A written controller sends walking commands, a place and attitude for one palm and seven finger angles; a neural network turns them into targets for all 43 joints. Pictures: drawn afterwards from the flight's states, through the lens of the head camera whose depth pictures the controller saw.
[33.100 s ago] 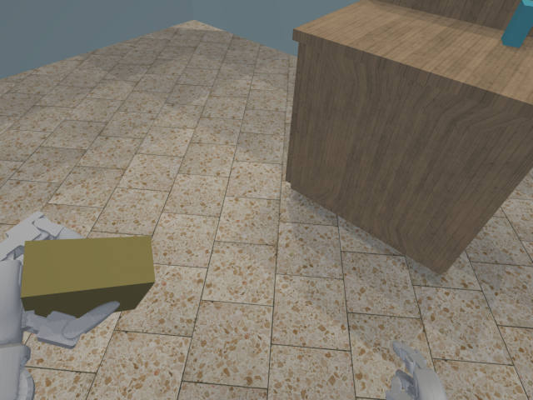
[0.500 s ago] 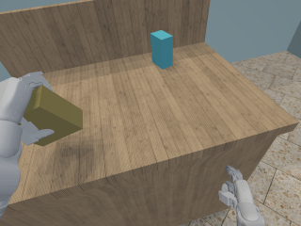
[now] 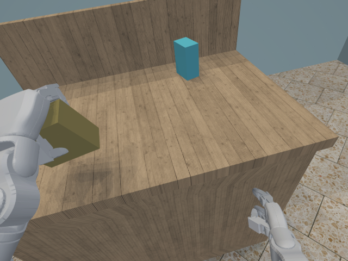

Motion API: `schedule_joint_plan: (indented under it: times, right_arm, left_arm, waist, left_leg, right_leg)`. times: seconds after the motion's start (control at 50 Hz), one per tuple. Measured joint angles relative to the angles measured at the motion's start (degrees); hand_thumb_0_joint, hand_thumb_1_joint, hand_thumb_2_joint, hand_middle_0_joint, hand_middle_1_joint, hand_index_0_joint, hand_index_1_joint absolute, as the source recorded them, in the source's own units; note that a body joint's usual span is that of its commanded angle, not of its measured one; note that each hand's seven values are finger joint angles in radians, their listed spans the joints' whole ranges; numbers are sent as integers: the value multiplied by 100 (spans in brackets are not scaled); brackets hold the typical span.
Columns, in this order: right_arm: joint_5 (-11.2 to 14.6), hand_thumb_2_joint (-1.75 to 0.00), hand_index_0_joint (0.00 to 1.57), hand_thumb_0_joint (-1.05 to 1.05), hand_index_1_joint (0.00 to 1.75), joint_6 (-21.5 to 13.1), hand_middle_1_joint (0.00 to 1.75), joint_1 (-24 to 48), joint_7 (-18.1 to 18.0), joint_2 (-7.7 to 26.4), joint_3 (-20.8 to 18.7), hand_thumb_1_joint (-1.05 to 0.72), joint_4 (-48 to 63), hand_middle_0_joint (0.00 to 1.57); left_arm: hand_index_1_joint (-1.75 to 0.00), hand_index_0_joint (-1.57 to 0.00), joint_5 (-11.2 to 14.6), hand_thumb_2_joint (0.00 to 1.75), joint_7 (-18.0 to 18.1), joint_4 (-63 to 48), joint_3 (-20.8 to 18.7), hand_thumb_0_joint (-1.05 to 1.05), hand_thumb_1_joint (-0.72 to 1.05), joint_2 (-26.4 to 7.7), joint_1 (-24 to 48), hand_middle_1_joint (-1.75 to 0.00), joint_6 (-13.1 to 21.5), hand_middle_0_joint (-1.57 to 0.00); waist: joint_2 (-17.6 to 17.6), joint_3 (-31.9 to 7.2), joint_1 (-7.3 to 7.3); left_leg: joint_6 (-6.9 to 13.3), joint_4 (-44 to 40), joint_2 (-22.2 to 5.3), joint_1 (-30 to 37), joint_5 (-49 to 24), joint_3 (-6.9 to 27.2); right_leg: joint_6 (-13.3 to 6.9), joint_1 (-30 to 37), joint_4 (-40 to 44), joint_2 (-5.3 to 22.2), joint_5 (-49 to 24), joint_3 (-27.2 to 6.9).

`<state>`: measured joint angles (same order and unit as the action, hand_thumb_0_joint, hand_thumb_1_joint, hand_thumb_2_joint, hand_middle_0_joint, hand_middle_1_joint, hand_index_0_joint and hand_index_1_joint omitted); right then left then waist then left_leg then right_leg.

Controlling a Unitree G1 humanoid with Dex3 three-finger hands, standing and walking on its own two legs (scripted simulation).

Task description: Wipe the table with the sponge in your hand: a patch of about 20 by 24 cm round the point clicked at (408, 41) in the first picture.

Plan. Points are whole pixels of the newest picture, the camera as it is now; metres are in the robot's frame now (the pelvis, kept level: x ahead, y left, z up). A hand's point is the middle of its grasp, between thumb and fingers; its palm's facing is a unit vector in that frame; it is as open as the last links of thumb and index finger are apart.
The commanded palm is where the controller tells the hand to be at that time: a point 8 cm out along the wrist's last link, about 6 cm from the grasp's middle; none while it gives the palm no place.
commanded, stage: turn the palm down, sponge in hand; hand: left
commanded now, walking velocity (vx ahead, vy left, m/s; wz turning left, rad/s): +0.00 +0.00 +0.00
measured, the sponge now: (62, 140) +0.26 +0.29 +0.19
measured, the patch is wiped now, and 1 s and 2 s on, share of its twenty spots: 0.10 0.10 0.10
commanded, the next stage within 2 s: move the sponge above the wiping area in 0.30 s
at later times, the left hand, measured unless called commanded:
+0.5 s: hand (66, 122) +0.27 +0.26 +0.23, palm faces +0.29 -0.09 -0.95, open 9.9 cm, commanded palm +0.21 +0.26 +0.31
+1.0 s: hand (63, 124) +0.27 +0.28 +0.22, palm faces +0.29 -0.11 -0.95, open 9.9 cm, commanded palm +0.22 +0.27 +0.30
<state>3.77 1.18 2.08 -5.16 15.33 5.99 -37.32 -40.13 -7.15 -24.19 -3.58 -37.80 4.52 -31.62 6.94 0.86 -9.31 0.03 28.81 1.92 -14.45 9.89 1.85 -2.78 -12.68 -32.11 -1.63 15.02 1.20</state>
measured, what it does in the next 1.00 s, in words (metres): stands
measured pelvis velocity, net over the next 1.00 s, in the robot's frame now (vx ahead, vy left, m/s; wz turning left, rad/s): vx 0.02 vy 0.01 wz -0.01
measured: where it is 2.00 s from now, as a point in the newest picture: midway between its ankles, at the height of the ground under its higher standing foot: outside the picture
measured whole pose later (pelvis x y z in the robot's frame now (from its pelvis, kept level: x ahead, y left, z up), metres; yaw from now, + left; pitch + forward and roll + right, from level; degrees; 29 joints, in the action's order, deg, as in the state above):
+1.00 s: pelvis +0.02 +0.01 +0.00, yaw -1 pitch -4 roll +1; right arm 3.5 0.6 1.3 -6.0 15.6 3.8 -38.2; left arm -42.6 -7.1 -22.5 -0.2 -36.4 4.5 -29.8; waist 6.3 0.6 -9.0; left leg 0.5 27.6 2.0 -12.9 10.7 1.3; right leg -2.3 -10.9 -29.9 -1.6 15.1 0.4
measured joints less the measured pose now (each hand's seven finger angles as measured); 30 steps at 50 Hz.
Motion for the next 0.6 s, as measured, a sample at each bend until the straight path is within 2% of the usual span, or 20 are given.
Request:
schedule_joint_plan:
  times: [0.12,0.24,0.38,0.6]
  right_arm:
    - [-45,-90,21,1,31,-54,30,16,-4,-34,27,-90,-56,20]
    - [-23,-90,22,1,31,-54,30,0,39,-43,11,-90,-41,20]
    - [-2,-90,21,1,31,-33,30,-44,77,76,-85,-90,49,20]
    - [-47,-90,21,1,31,19,30,-49,48,160,-209,-90,29,19]
  left_arm:
    - [-138,-76,-94,105,27,63,148,0,-49,-69,88,-134,118,-80]
    - [-138,-76,-102,105,14,252,-38,0,-49,-163,217,-134,153,-80]
    - [-139,-76,-18,105,-115,218,-147,0,-49,-65,-37,-134,111,-80]
    - [-139,-76,-27,105,-68,-41,-96,0,-49,-147,-239,-134,141,-80]
  waist:
    - [49,12,-15]
    - [111,-89,42]
    - [104,-160,115]
    - [15,-93,73]
  left_leg:
    - [-66,28,-65,82,54,8]
    - [-109,10,-125,83,92,-4]
    - [-122,34,-144,52,164,-22]
    - [-96,44,-125,133,223,-40]
  right_leg:
    - [-73,75,-19,-67,41,3]
    - [-115,75,25,-128,50,-14]
    - [-129,39,6,-149,105,-35]
    - [-106,130,19,-131,151,-58]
